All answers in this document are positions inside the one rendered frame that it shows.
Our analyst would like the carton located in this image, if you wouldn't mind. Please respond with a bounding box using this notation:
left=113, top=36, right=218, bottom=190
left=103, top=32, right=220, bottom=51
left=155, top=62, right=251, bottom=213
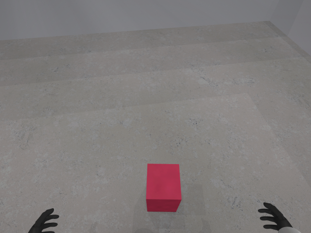
left=146, top=164, right=182, bottom=212

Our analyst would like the left robot hand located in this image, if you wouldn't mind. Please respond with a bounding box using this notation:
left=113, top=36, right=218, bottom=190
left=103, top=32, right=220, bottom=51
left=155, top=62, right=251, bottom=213
left=28, top=208, right=59, bottom=233

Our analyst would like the right robot hand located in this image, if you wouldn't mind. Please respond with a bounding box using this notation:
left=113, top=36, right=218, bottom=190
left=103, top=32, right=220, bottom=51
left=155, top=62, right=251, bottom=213
left=258, top=202, right=293, bottom=231

